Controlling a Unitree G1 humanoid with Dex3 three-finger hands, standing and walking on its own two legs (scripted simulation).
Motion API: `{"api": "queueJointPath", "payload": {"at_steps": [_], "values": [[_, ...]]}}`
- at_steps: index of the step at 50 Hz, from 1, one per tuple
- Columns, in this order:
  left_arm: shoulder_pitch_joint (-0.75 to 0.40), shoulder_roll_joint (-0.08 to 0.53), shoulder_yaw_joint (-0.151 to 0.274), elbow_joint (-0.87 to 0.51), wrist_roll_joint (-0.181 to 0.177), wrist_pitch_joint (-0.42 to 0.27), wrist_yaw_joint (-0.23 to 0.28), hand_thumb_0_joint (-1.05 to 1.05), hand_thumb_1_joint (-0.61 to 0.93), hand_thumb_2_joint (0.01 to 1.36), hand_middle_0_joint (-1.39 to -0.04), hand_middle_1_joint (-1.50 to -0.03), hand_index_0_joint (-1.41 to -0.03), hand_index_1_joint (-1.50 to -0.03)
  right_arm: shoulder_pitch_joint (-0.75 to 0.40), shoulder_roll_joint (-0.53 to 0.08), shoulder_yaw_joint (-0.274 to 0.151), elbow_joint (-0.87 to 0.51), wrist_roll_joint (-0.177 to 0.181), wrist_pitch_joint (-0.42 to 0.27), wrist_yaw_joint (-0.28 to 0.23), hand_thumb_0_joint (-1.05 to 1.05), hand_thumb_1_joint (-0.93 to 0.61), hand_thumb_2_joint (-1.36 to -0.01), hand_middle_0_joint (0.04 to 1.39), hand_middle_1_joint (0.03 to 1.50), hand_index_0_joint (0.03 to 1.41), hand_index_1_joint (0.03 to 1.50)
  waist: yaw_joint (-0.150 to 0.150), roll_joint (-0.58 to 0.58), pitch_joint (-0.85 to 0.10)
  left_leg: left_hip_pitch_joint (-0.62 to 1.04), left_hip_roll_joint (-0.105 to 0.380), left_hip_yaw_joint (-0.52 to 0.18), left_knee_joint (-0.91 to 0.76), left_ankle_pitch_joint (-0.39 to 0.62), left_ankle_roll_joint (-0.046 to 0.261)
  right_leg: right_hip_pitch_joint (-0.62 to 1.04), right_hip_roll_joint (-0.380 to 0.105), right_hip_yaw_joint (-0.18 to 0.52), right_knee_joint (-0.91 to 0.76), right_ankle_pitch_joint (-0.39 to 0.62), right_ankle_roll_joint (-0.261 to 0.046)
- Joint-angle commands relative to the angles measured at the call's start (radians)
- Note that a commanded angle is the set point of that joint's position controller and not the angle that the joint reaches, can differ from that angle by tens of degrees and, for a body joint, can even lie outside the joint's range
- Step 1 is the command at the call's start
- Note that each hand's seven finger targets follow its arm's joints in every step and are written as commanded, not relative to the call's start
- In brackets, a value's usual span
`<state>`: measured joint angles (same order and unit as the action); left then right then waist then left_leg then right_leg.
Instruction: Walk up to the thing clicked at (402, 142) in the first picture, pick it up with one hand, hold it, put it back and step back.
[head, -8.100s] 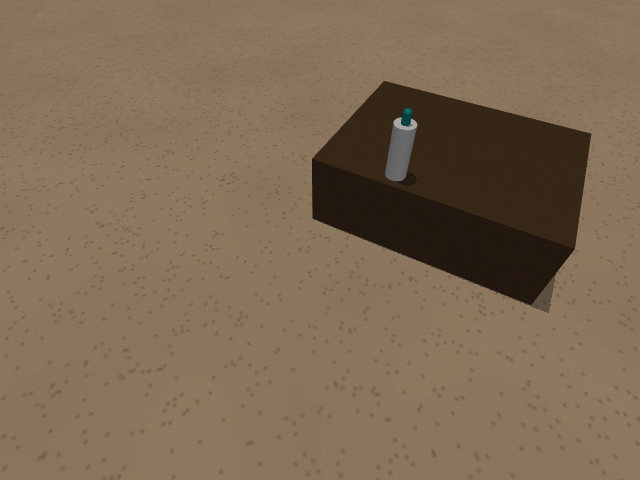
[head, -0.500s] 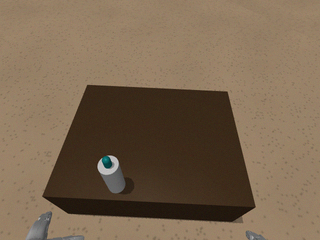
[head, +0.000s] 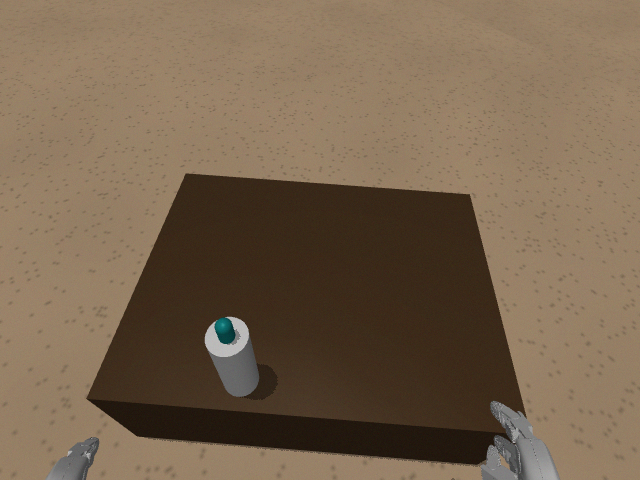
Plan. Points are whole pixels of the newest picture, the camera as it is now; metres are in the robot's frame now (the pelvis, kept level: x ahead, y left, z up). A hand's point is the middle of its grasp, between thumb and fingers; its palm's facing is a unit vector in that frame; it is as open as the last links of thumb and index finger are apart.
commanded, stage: go down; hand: left
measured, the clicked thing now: (233, 354) +0.41 +0.17 -0.27
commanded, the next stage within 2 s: none
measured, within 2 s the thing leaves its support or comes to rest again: neither
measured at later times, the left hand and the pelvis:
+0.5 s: hand out of the picture +0.13 +0.26 -0.10, palm faces +0.08 -0.94 -0.34, open 17.5 cm; pelvis -0.02 +0.00 -0.02, yaw +1 degrees
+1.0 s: hand (76, 392) +0.26 +0.31 -0.04, palm faces +0.16 -0.96 -0.23, open 17.4 cm; pelvis -0.03 +0.00 -0.02, yaw +0 degrees
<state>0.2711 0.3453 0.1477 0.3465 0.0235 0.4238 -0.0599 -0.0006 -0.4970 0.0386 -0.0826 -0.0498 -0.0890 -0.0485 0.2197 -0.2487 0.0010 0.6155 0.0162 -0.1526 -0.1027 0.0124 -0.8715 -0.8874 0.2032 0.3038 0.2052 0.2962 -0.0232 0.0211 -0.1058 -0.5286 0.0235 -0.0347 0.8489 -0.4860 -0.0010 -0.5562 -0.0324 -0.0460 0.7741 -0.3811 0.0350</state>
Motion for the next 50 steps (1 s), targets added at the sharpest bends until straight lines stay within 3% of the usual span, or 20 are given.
{"api": "queueJointPath", "payload": {"at_steps": [1, 8, 10, 13, 25, 30, 32, 35, 38, 40, 41, 42, 44, 45, 46, 47, 50], "values": [[0.003, 0.168, 0.071, -0.225, -0.002, 0.008, 0.016, 0.0, -0.6, 0.029, -0.077, -0.048, -0.074, -0.048, -0.019, -0.142, -0.055, -0.154, 0.006, -0.061, -0.019, 0.0, -0.854, -0.883, 0.201, 0.3, 0.2, 0.3, -0.003, 0.05, -0.152, 0.009, -0.012, -0.001, -0.082, 0.462, -0.017, 0.093, 0.038, -0.032, -0.018, 0.29, -0.046], [0.061, 0.188, 0.097, -0.333, -0.007, 0.045, 0.02, 0.0, -0.611, 0.042, -0.081, -0.054, -0.074, -0.058, -0.006, -0.139, -0.055, -0.184, 0.006, -0.074, -0.034, 0.0, -0.866, -0.887, 0.201, 0.3, 0.2, 0.3, -0.004, 0.062, -0.197, -0.029, -0.015, -0.008, -0.029, 0.435, -0.013, 0.061, 0.034, -0.029, 0.029, 0.273, -0.044], [0.091, 0.19, 0.108, -0.357, -0.009, 0.055, 0.027, 0.0, -0.607, 0.053, -0.081, -0.065, -0.076, -0.068, -0.001, -0.132, -0.052, -0.188, 0.005, -0.079, -0.039, 0.0, -0.864, -0.886, 0.201, 0.3, 0.2, 0.3, 0.009, 0.073, -0.196, -0.039, -0.018, -0.006, -0.017, 0.428, -0.014, 0.054, 0.032, -0.03, 0.042, 0.27, -0.044], [0.077, 0.196, 0.111, -0.4, -0.013, 0.063, 0.029, 0.0, -0.585, 0.053, -0.078, -0.053, -0.071, -0.058, -0.005, -0.135, -0.054, -0.195, 0.004, -0.087, -0.046, 0.0, -0.871, -0.889, 0.201, 0.3, 0.2, 0.3, -0.001, 0.077, -0.196, -0.054, -0.012, -0.017, -0.013, 0.406, -0.015, 0.03, 0.033, -0.03, 0.054, 0.241, -0.045], [0.111, 0.21, 0.137, -0.438, -0.035, 0.092, 0.014, 0.0, -0.611, 0.055, -0.078, -0.058, -0.071, -0.063, -0.003, -0.129, -0.042, -0.202, 0.009, -0.123, -0.076, 0.0, -0.856, -0.885, 0.201, 0.3, 0.2, 0.3, -0.001, 0.065, -0.139, -0.126, -0.022, -0.024, -0.008, 0.213, -0.003, -0.028, 0.033, -0.032, 0.043, 0.102, -0.04], [-0.114, 0.296, 0.185, -0.45, -0.041, 0.054, 0.01, 0.0, -0.601, 0.066, -0.073, -0.05, -0.063, -0.057, 0.004, -0.141, -0.037, -0.177, 0.007, -0.155, -0.095, 0.0, -0.852, -0.885, 0.201, 0.3, 0.2, 0.3, -0.028, 0.076, -0.144, -0.131, -0.02, -0.028, -0.009, 0.133, 0.001, -0.054, 0.028, -0.018, 0.038, 0.052, -0.035], [-0.198, 0.33, 0.209, -0.414, -0.048, 0.031, 0.007, 0.0, -0.579, 0.078, -0.069, -0.053, -0.056, -0.063, 0.013, -0.146, -0.031, -0.159, 0.01, -0.169, -0.104, 0.0, -0.856, -0.886, 0.201, 0.3, 0.2, 0.3, -0.043, 0.072, -0.141, -0.131, -0.021, -0.028, -0.01, 0.106, 0.005, -0.059, 0.025, -0.011, 0.03, 0.037, -0.033], [-0.31, 0.394, 0.247, -0.406, -0.066, -0.007, -0.008, 0.0, -0.564, 0.083, -0.069, -0.053, -0.053, -0.064, 0.016, -0.149, -0.02, -0.133, 0.011, -0.188, -0.116, 0.0, -0.858, -0.888, 0.201, 0.3, 0.2, 0.3, -0.029, 0.096, -0.166, -0.113, -0.028, -0.017, -0.015, 0.084, 0.007, -0.03, 0.022, -0.003, 0.014, 0.024, -0.033], [-0.394, 0.403, 0.248, -0.303, -0.075, -0.03, -0.042, 0.0, -0.563, 0.076, -0.073, -0.052, -0.056, -0.064, 0.023, -0.157, -0.017, -0.093, 0.008, -0.198, -0.117, 0.0, -0.864, -0.889, 0.201, 0.3, 0.2, 0.3, -0.037, 0.115, -0.166, -0.097, -0.029, -0.019, -0.033, 0.102, 0.004, -0.018, 0.023, -0.003, 0.009, 0.044, -0.037], [-0.394, 0.395, 0.254, -0.15, -0.079, -0.035, -0.073, 0.0, -0.564, 0.082, -0.075, -0.053, -0.053, -0.07, 0.027, -0.161, -0.017, -0.067, 0.007, -0.197, -0.115, 0.0, -0.868, -0.892, 0.2, 0.3, 0.2, 0.3, -0.028, 0.107, -0.159, -0.095, -0.029, -0.021, -0.041, 0.144, 0.003, -0.001, 0.027, -0.011, 0.006, 0.077, -0.039], [-0.418, 0.42, 0.275, -0.145, -0.087, -0.042, -0.089, 0.0, -0.563, 0.074, -0.078, -0.047, -0.057, -0.063, 0.029, -0.161, -0.019, -0.061, 0.006, -0.196, -0.112, 0.0, -0.869, -0.891, 0.2, 0.3, 0.2, 0.3, -0.016, 0.119, -0.187, -0.089, -0.03, -0.019, -0.037, 0.175, 0.001, 0.015, 0.026, -0.011, 0.006, 0.1, -0.039], [-0.45, 0.435, 0.28, -0.095, -0.084, -0.049, -0.104, 0.0, -0.556, 0.07, -0.08, -0.049, -0.058, -0.065, 0.037, -0.168, -0.022, -0.053, 0.006, -0.195, -0.11, 0.0, -0.876, -0.893, 0.2, 0.3, 0.2, 0.3, -0.026, 0.115, -0.194, -0.083, -0.028, -0.019, -0.036, 0.202, 0.001, 0.021, 0.027, -0.015, 0.008, 0.123, -0.04], [-0.443, 0.422, 0.283, 0.023, -0.084, -0.062, -0.142, 0.0, -0.526, 0.071, -0.077, -0.044, -0.056, -0.06, 0.052, -0.17, -0.024, -0.04, 0.006, -0.191, -0.101, 0.0, -0.872, -0.892, 0.2, 0.3, 0.2, 0.3, -0.017, 0.097, -0.167, -0.092, -0.025, -0.019, -0.04, 0.235, -0.001, 0.018, 0.033, -0.023, 0.01, 0.136, -0.045], [-0.459, 0.44, 0.296, 0.019, -0.086, -0.077, -0.158, 0.0, -0.546, 0.054, -0.082, -0.037, -0.06, -0.053, 0.057, -0.169, -0.026, -0.042, 0.006, -0.191, -0.096, 0.0, -0.88, -0.894, 0.2, 0.3, 0.2, 0.3, -0.004, 0.09, -0.186, -0.093, -0.026, -0.017, -0.035, 0.257, 0.0, 0.031, 0.031, -0.022, 0.007, 0.152, -0.046], [-0.471, 0.434, 0.291, 0.064, -0.084, -0.09, -0.176, 0.0, -0.565, 0.046, -0.084, -0.035, -0.063, -0.05, 0.06, -0.168, -0.027, -0.04, 0.006, -0.191, -0.093, 0.0, -0.884, -0.895, 0.2, 0.3, 0.2, 0.299, -0.013, 0.064, -0.193, -0.093, -0.025, -0.016, -0.033, 0.269, 0.002, 0.035, 0.034, -0.024, 0.007, 0.164, -0.044], [-0.505, 0.469, 0.317, 0.05, -0.091, -0.109, -0.192, 0.0, -0.569, 0.038, -0.083, -0.027, -0.062, -0.043, 0.074, -0.173, -0.032, -0.034, 0.007, -0.191, -0.089, 0.0, -0.884, -0.895, 0.2, 0.3, 0.2, 0.3, 0.003, 0.079, -0.2, -0.091, -0.026, -0.012, -0.033, 0.284, 0.002, 0.044, 0.034, -0.024, 0.007, 0.177, -0.043], [-0.478, 0.463, 0.32, 0.133, -0.085, -0.156, -0.231, 0.0, -0.586, 0.038, -0.084, -0.027, -0.061, -0.044, 0.088, -0.179, -0.039, -0.04, 0.006, -0.187, -0.075, 0.0, -0.895, -0.898, 0.2, 0.3, 0.2, 0.3, 0.003, 0.067, -0.206, -0.08, -0.02, -0.008, -0.038, 0.325, -0.001, 0.038, 0.04, -0.023, 0.017, 0.2, -0.048]]}}
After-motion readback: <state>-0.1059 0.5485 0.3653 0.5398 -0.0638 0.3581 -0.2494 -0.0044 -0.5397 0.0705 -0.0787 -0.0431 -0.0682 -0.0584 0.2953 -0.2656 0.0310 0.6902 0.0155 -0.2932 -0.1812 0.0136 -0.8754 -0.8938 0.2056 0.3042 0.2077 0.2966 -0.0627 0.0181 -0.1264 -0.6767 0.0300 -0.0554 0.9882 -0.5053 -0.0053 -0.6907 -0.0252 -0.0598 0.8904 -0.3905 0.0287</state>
